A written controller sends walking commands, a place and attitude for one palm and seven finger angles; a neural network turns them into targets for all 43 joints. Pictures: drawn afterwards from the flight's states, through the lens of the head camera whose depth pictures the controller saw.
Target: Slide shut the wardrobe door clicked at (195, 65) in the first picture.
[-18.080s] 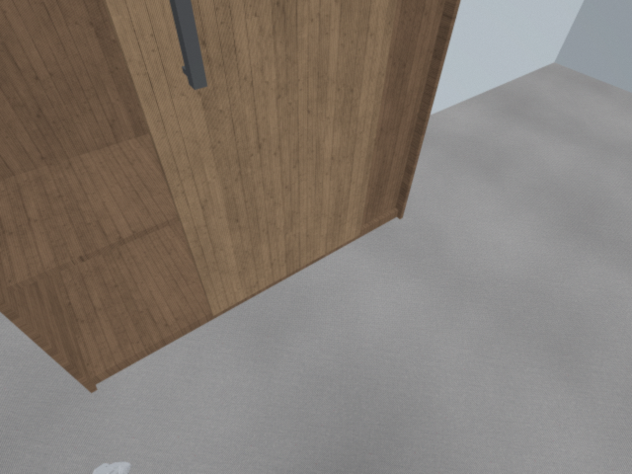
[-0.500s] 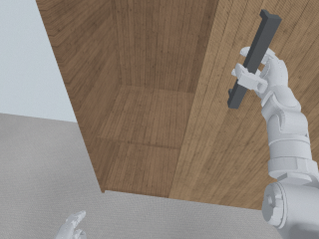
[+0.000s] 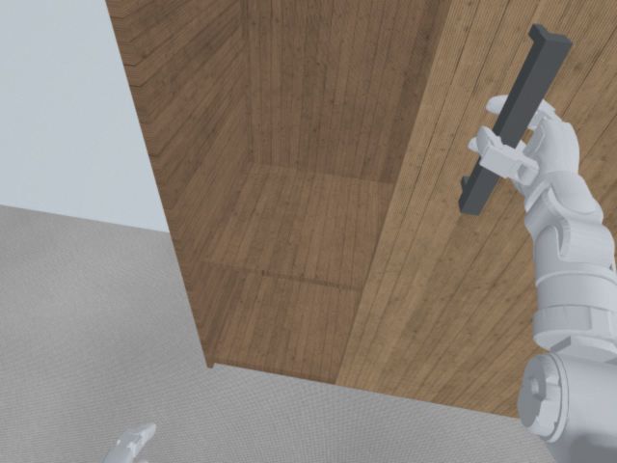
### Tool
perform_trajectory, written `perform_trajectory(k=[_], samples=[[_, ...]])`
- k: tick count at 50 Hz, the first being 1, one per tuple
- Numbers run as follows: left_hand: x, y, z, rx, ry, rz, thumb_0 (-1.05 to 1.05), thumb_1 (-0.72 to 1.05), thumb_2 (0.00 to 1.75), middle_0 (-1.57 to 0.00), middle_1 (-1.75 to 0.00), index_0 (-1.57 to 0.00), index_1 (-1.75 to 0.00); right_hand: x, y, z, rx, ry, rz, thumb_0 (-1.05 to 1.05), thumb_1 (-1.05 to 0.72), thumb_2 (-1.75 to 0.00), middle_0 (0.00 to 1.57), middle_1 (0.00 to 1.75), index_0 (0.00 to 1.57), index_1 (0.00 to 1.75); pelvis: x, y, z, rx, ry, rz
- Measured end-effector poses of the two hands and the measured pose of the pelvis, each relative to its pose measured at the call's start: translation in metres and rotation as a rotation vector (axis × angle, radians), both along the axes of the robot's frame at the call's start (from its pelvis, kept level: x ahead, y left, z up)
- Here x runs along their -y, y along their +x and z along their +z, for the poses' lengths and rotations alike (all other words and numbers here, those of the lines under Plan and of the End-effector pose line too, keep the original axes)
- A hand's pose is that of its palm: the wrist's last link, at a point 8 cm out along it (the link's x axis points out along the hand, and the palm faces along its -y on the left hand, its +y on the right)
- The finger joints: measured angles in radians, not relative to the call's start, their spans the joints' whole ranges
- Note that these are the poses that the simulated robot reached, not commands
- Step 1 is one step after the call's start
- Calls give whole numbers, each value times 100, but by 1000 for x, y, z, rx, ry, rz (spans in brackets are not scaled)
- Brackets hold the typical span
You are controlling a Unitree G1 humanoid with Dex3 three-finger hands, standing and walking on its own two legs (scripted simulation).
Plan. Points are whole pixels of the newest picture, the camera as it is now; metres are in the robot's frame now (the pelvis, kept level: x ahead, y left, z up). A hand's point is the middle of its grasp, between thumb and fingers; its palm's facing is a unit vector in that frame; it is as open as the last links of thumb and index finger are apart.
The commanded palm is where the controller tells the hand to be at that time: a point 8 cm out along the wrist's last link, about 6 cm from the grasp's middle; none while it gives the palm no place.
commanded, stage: grip the handle and tug to test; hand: right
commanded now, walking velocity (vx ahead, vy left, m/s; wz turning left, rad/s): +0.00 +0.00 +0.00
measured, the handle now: (499, 128) +0.49 -0.18 +0.24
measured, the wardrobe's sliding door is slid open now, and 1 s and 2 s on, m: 0.41 0.41 0.39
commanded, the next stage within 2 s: tug the door sideways, standing still in 0.22 s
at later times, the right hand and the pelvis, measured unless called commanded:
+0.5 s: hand (490, 150) +0.44 -0.15 +0.24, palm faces +0.09 +1.00 +0.01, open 6.1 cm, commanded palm +0.41 -0.18 +0.24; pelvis +0.03 +0.00 +0.00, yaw -1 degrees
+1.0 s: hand (483, 151) +0.44 -0.15 +0.24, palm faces +0.16 +0.99 -0.05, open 6.3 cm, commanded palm +0.41 -0.14 +0.24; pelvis +0.02 -0.01 -0.01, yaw -5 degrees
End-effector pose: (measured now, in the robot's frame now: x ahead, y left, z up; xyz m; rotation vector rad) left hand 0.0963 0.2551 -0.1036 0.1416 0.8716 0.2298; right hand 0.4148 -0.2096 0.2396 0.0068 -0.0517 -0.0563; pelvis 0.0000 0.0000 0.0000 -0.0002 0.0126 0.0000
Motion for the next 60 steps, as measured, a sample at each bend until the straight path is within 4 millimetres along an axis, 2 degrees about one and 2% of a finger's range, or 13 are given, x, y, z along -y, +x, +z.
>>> perform_trajectory(k=[5,10,23,32,38,45,60], samples=[[0,4,2,16,-8,8,2,91,90,-20,-30,-20,-30,-1,-1,-1,10,-2,-6,0,-64,-81,39,140,35,137,0,4,1,1,-2,8],[1,17,4,35,-16,5,2,91,90,-20,-30,-20,-30,-1,-1,-1,19,-3,-3,0,-65,-79,38,140,34,137,0,10,1,0,-6,14],[8,79,12,81,-11,-68,1,91,90,-20,-30,-20,-30,-3,-2,-1,21,-3,-21,0,-66,-79,36,140,33,137,-1,31,-1,-7,-12,-8],[27,108,10,83,-32,-153,1,91,90,-19,-30,-20,-30,-8,-4,0,10,-25,-88,-1,-68,-83,35,140,30,139,1,31,-2,-13,-10,-47],[44,110,5,81,-64,-193,1,91,90,-20,-30,-20,-30,-10,-5,0,14,-40,-101,-2,-70,-83,33,140,26,140,3,29,-4,-10,-10,-61],[56,101,-2,52,-85,-230,1,91,90,-20,-30,-20,-30,-11,-5,-1,21,-56,-109,-2,-71,-82,32,140,22,140,6,24,-5,-12,-5,-78],[60,78,-6,41,-80,-245,1,91,90,-20,-30,-20,-30,-15,-5,-1,24,-65,-96,-2,-73,-80,32,140,21,140,14,10,-6,-16,2,-90]])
